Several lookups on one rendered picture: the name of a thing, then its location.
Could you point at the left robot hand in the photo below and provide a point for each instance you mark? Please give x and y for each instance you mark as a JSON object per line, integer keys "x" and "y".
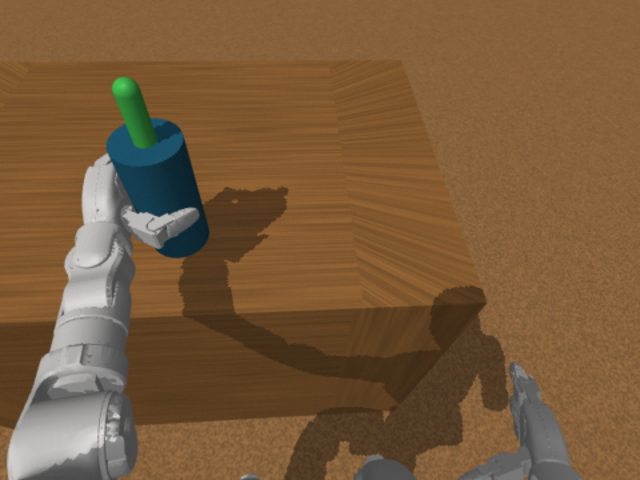
{"x": 105, "y": 199}

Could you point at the right robot hand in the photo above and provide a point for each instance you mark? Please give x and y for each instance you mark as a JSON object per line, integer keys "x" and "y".
{"x": 535, "y": 426}

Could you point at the bottle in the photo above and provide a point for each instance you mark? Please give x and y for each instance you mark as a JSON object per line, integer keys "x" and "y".
{"x": 152, "y": 161}

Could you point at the right robot arm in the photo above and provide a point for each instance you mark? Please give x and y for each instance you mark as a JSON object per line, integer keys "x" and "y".
{"x": 552, "y": 471}

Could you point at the left robot arm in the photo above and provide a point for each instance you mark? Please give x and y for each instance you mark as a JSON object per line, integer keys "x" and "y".
{"x": 77, "y": 424}

